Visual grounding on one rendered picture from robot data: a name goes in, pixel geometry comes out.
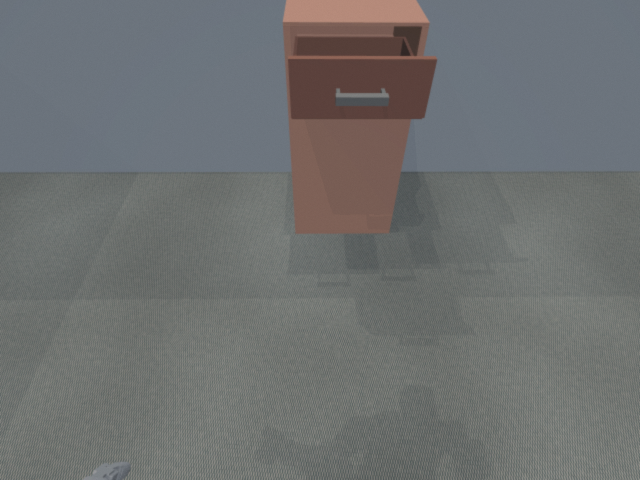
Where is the drawer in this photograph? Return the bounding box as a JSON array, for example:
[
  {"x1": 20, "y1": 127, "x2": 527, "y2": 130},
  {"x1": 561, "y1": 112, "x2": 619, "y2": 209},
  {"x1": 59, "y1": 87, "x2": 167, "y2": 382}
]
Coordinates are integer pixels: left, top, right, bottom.
[{"x1": 288, "y1": 36, "x2": 437, "y2": 119}]

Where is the handle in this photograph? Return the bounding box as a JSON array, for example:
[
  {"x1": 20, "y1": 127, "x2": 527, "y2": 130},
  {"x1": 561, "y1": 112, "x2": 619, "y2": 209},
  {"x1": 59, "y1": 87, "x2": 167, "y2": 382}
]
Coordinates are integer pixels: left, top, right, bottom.
[{"x1": 335, "y1": 88, "x2": 389, "y2": 106}]

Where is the cabinet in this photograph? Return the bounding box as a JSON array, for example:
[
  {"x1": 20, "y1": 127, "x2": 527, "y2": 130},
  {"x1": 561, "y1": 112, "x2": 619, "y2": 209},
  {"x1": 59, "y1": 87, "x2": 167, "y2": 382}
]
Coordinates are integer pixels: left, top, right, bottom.
[{"x1": 283, "y1": 0, "x2": 430, "y2": 234}]

